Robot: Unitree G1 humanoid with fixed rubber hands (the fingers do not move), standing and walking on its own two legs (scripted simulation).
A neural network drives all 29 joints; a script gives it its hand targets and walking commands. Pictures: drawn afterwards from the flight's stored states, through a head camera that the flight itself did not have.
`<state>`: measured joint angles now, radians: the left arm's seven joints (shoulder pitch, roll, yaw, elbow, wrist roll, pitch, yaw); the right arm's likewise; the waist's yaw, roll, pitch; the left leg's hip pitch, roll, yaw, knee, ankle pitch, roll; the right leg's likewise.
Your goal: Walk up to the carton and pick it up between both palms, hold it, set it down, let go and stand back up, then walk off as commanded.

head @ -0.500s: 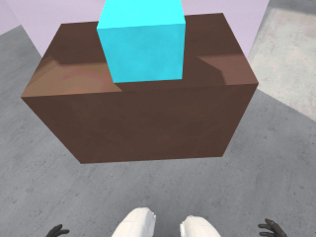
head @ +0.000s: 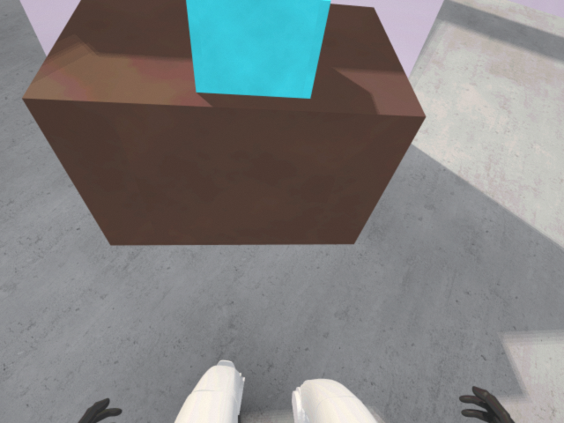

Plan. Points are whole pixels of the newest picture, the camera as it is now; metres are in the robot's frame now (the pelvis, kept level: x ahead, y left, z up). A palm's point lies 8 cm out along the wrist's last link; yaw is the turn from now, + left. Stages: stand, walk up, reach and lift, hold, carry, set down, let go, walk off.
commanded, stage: walk off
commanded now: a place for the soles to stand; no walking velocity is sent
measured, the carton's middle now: (255, 24) +0.94 +0.07 +0.05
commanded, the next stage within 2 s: none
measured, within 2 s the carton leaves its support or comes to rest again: neither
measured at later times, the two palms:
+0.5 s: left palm out of the picture -0.07 +0.28 -0.11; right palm out of the picture -0.07 -0.31 -0.09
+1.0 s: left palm out of the picture -0.17 +0.26 -0.07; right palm out of the picture -0.22 -0.34 -0.09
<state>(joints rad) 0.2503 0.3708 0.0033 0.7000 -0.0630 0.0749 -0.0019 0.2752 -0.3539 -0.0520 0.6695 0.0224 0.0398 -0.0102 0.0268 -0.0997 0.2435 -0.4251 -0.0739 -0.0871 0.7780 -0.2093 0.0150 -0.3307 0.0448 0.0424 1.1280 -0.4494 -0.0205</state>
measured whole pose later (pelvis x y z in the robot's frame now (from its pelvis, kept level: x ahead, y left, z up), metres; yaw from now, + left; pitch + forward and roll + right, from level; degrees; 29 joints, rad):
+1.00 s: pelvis -0.27 -0.04 +0.01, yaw -1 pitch -7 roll +1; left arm 0.24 0.38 0.00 0.70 -0.06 0.04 -0.03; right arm 0.37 -0.38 -0.05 0.69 0.02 0.02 -0.02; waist 0.02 0.01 0.13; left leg -0.39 -0.09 -0.11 0.94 -0.47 -0.01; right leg -0.33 0.04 0.01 0.81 -0.37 -0.05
